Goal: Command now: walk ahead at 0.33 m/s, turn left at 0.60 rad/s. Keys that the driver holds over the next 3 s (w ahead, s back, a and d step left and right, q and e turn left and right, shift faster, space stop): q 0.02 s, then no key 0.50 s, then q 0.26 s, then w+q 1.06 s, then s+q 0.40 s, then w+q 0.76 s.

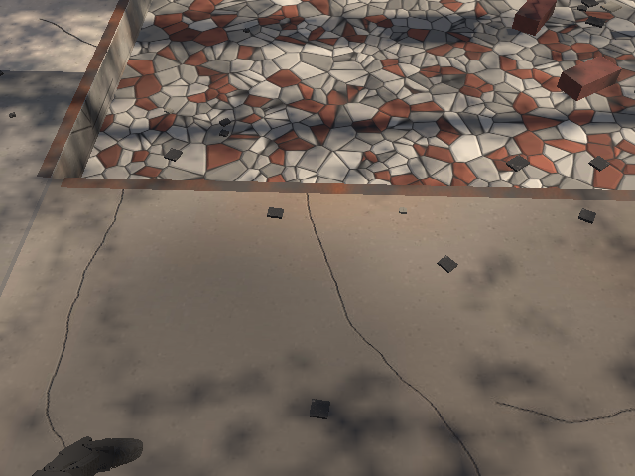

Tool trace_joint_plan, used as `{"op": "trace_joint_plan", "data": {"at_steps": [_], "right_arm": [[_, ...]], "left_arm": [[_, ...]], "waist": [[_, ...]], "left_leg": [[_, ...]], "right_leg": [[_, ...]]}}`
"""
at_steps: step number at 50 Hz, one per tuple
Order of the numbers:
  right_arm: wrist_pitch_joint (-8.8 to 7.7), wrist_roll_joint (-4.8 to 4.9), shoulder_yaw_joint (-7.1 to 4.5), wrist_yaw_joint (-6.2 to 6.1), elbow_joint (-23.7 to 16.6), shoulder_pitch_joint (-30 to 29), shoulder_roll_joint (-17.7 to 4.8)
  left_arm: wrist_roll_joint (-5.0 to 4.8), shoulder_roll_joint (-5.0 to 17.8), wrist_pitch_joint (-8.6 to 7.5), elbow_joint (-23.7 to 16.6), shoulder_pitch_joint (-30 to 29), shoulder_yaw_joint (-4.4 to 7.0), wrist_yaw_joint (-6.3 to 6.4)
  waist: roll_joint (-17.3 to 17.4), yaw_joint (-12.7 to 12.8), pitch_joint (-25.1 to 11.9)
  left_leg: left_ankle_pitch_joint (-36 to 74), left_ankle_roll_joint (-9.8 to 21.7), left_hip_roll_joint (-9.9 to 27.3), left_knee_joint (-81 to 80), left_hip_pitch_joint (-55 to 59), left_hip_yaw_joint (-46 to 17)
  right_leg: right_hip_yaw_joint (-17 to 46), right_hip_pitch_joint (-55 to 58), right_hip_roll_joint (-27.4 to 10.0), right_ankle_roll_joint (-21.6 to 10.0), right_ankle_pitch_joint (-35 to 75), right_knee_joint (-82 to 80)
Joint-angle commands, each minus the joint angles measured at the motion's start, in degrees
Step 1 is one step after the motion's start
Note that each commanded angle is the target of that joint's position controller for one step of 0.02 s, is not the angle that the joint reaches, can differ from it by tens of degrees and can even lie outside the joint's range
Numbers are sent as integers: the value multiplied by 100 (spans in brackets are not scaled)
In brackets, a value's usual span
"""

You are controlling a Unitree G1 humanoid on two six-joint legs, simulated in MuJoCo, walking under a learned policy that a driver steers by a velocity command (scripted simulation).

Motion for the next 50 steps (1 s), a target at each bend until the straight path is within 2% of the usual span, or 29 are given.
{"op": "trace_joint_plan", "data": {"at_steps": [1, 2, 3, 5, 7, 10, 14, 16, 17, 18, 19, 20, 21, 22, 24, 26, 29, 32, 36, 38, 39, 40, 41, 42, 43, 44, 45, 46, 50], "right_arm": [[22, -48, -235, -69, -580, -180, -964], [62, -102, -254, -76, -643, -350, -889], [111, -81, -234, -66, -640, -279, -710], [183, -48, -141, -74, -603, -200, -348], [206, -108, -85, -78, -664, -389, -217], [199, -145, -18, -10, -679, -657, -146], [191, -150, -21, 71, -775, -1157, -246], [183, -152, -50, 91, -796, -1199, -285], [164, -162, -65, 96, -759, -1115, -289], [153, -196, -104, 67, -752, -1078, -438], [158, -265, -165, -3, -794, -929, -782], [230, -332, -115, -54, -866, -1135, -812], [235, -289, 10, -16, -816, -1247, -295], [218, -280, 34, 38, -786, -1476, -234], [186, -249, 31, 106, -801, -1835, -277], [164, -248, 8, 136, -710, -1692, -362], [152, -158, -110, 111, -690, -1587, -658], [210, -136, -187, 66, -709, -1446, -733], [209, -128, -262, 44, -707, -1376, -846], [195, -98, -291, 19, -738, -1532, -887], [233, -53, -296, -12, -782, -1731, -879], [312, 37, -287, -60, -828, -1928, -811], [373, 62, -229, -84, -882, -1976, -547], [350, 26, -196, -88, -1061, -2011, -375], [259, -91, -308, -84, -1030, -1928, -799], [220, -59, -386, -37, -887, -1690, -887], [219, -68, -396, -29, -694, -1368, -815], [206, -85, -390, -25, -619, -1299, -750], [121, -45, -304, 49, -624, -1425, -446]], "left_arm": [[21, 644, 91, -282, 779, 231, 58], [17, 581, 123, -204, 632, 206, 57], [47, 575, 121, -131, 587, 190, 56], [44, 590, 100, 21, 502, 195, 50], [0, 740, 130, 156, 480, 243, 82], [-94, 856, 245, 275, 335, 266, 135], [-165, 964, 345, 502, 498, 263, 105], [-229, 1000, 389, 575, 468, 255, 90], [-274, 947, 403, 607, 430, 227, 90], [-257, 776, 385, 715, 650, 163, 79], [-57, 511, 329, 685, 791, 54, 57], [95, 223, 309, 716, 1349, -61, 6], [61, 288, 383, 694, 1038, -78, 34], [6, 439, 442, 637, 819, -54, 49], [47, 577, 563, 707, 770, -35, 87], [36, 778, 591, 754, 788, 0, 76], [2, 821, 572, 739, 734, 56, 168], [-31, 691, 621, 664, 707, 88, 273], [-26, 502, 692, 449, 549, 100, 270], [-63, 553, 666, 455, 702, 129, 230], [-73, 573, 644, 516, 898, 145, 202], [-50, 611, 615, 616, 1248, 167, 163], [47, 991, 628, 683, 1556, 271, 174], [116, 1534, 652, 692, 1513, 421, 153], [212, 1308, 568, 428, 1179, 340, 179], [134, 1047, 501, 318, 814, 272, 242], [5, 951, 438, 263, 625, 255, 287], [-67, 883, 389, 286, 638, 243, 330], [-2, 739, 290, 383, 1213, 220, 364]], "waist": [[-442, 570, -769], [-419, 473, -511], [-597, 339, -436], [-836, 252, -411], [-790, 256, -549], [-723, 290, -779], [-761, 473, -678], [-767, 413, -592], [-751, 318, -573], [-583, 305, -586], [5, 376, -988], [895, 745, -1290], [821, 521, -1329], [697, 570, -1063], [584, 628, -681], [290, 541, -351], [268, 492, -503], [428, 431, -770], [794, 404, -870], [771, 502, -945], [710, 637, -964], [531, 855, -1049], [-281, 890, -880], [-1886, 845, -330], [-1352, 811, -114], [-970, 547, 43], [-840, 398, 132], [-807, 414, 179], [-678, 694, 224]], "left_leg": [[315, -338, 555, 1781, -2486, 256], [434, -382, 673, 1564, -2345, 332], [506, -378, 783, 1326, -2016, 411], [611, -434, 715, 756, -1750, 629], [904, -475, 724, 109, -1712, 661], [1739, -439, 784, -963, -1156, 794], [2055, -321, 700, -1996, -652, 980], [2179, -168, 632, -2687, -354, 1079], [2608, -40, 567, -3284, 52, 1157], [3339, 126, 696, -3784, 585, 945], [5294, 365, 1470, -3566, 1466, 161], [6024, 1099, 2281, -3283, 2015, -656], [4937, 1348, 2207, -3428, 1570, -703], [4131, 1135, 1866, -3522, 1175, -481], [3038, 656, 1371, -3518, 588, -38], [2961, 435, 1113, -3447, 402, 151], [4191, 648, 1166, -3153, 562, -74], [4766, 1039, 1352, -3111, 681, -575], [4710, 1436, 1768, -3403, 925, -1418], [4659, 1341, 1798, -3409, 755, -1504], [4425, 1163, 1650, -3345, 471, -1338], [3340, 858, 1337, -3190, -67, -1006], [1688, 366, 739, -2355, -1267, -328], [-48, 47, -188, -1175, -2635, 785], [-43, -26, 342, -171, -2808, 249], [447, -10, 423, 181, -2953, 142], [857, -96, 486, 337, -3069, 189], [1224, -168, 576, 476, -3272, 203], [2024, -383, 715, 615, -3315, 575]], "right_leg": [[2342, 2844, -2199, -1037, 1847, -1116], [1817, 2326, -1971, -1039, 2651, -1130], [1386, 1921, -1770, -987, 2941, -1248], [899, 1626, -1577, -1102, 3384, -1470], [729, 1760, -1692, -1262, 3736, -1550], [320, 1759, -1624, -1220, 3557, -1612], [236, 1845, -1602, -1127, 2874, -1504], [325, 1883, -1612, -1030, 2428, -1260], [316, 1762, -1520, -880, 2046, -1061], [246, 1541, -1317, -586, 1617, -819], [-64, 1115, -972, -192, 705, -260], [-296, 463, -554, 197, -1450, 127], [-26, 607, -602, 357, -1818, 48], [-48, 790, -597, 372, -1394, -189], [-54, 1118, -590, 364, -506, -685], [-105, 1151, -598, 275, -335, -708], [-255, 1201, -503, 271, -108, -426], [-366, 1059, -339, 338, -281, 125], [20, 294, -117, 293, -1973, 853], [251, 405, -135, 217, -1939, 758], [233, 775, -132, 167, -1517, 289], [157, 1491, -190, 53, -803, -586], [928, 2277, -1015, -283, -964, -1340], [2746, 2180, -2326, -1094, -1952, -2186], [3139, 1878, -2683, -1416, -2447, -2356], [2692, 1915, -2425, -1193, -2520, -2302], [2186, 2134, -2087, -895, -2376, -2289], [1881, 2374, -2012, -751, -2091, -2293], [758, 2611, -1716, -675, -1151, -2477]]}}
